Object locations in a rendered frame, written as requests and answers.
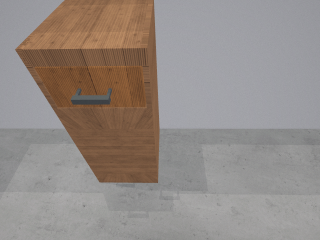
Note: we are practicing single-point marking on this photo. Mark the cabinet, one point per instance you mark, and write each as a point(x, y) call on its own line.
point(120, 144)

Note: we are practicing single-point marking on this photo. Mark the drawer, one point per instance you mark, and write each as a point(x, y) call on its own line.
point(126, 82)

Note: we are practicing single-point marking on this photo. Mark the handle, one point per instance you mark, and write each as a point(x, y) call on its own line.
point(78, 99)

